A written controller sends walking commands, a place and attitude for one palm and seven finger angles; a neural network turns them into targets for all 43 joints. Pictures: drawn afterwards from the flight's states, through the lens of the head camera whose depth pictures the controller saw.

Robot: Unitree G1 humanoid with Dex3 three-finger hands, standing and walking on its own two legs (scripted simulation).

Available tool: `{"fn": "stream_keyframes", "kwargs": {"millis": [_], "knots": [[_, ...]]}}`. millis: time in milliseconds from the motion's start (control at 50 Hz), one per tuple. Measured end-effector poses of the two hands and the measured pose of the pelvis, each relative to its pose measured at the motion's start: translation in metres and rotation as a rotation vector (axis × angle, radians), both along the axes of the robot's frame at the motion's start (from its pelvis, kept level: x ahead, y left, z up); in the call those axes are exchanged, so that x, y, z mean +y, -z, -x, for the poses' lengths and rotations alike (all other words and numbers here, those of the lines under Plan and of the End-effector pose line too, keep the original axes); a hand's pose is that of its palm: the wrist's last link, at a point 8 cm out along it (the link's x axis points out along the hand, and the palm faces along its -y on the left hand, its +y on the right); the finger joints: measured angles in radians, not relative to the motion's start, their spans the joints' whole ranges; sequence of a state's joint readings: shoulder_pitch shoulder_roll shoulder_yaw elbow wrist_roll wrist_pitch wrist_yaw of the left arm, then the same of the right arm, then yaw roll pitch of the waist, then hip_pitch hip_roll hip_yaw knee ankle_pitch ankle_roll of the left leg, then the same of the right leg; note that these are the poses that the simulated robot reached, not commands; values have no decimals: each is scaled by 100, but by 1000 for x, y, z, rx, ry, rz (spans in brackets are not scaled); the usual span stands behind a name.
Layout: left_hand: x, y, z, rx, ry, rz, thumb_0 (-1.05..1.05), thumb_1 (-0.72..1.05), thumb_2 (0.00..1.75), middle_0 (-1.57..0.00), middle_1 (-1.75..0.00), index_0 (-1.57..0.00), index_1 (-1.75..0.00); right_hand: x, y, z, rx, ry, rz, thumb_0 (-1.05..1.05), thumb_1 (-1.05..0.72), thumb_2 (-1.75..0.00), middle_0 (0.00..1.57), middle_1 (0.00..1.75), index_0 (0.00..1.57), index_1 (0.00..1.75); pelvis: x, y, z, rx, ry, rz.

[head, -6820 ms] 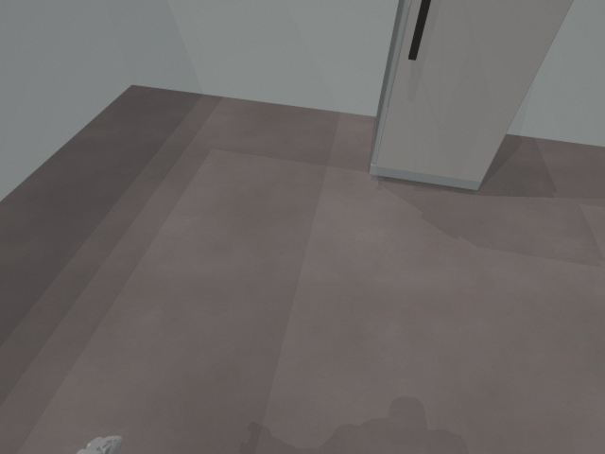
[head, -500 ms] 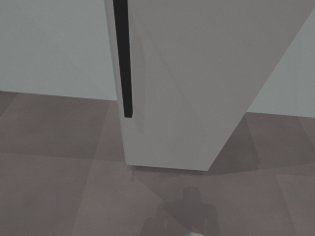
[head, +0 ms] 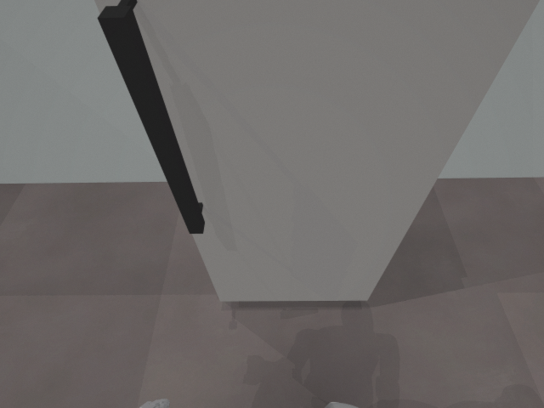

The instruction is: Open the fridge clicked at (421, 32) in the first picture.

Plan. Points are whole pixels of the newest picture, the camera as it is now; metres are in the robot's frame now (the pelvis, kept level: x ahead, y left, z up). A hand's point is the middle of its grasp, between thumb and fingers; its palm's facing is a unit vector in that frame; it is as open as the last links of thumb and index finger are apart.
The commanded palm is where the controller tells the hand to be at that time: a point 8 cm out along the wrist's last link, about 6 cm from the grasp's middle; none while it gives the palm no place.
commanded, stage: come to a stop and stand still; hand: left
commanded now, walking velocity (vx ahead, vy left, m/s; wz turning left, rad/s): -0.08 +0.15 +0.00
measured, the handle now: (172, 145) +0.48 +0.17 +0.11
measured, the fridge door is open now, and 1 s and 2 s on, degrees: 0 0 0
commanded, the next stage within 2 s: look again from close up in 1.68 s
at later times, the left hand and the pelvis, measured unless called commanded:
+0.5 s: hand out of the picture -0.05 +0.21 -0.17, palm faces +0.03 -0.98 -0.21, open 7.4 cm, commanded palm none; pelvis -0.03 +0.03 +0.01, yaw -1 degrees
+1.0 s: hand out of the picture -0.02 +0.20 -0.17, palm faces -0.02 -0.98 -0.20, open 7.3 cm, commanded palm none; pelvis -0.03 +0.02 +0.00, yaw -3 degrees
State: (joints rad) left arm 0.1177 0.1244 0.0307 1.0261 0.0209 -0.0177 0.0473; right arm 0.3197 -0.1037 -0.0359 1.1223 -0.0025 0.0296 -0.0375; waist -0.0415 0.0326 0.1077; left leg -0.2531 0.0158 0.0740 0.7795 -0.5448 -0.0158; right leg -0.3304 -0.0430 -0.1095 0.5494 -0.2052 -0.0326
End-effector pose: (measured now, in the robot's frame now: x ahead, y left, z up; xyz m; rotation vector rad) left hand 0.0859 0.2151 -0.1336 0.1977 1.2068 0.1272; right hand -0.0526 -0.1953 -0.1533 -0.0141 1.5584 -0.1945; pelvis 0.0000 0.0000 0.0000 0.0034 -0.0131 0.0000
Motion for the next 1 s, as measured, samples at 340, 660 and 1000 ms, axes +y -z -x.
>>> {"fn": "stream_keyframes", "kwargs": {"millis": [340, 660, 1000], "knots": [[61, 5, 91, 89, -104, 19, 0, 91, 90, -20, -30, -20, -30, 7, -25, -49, -255, -134, 113, 1, -92, -90, 20, 30, 19, 30, 38, -8, 31, -17, -4, 7], [14, -2, 147, 252, -49, 6, 0, 90, 90, -20, -30, -20, -30, -12, -4, -25, -185, -80, 54, 1, -92, -90, 20, 30, 20, 30, 18, -4, 29, 19, 38, 21], [31, 7, 107, 103, -9, 20, 1, 92, 90, -20, -30, -20, -30, 2, -15, -7, -200, -85, 81, 2, -93, -90, 20, 30, 20, 30, 24, -5, 35, -18, 44, 7]]}}
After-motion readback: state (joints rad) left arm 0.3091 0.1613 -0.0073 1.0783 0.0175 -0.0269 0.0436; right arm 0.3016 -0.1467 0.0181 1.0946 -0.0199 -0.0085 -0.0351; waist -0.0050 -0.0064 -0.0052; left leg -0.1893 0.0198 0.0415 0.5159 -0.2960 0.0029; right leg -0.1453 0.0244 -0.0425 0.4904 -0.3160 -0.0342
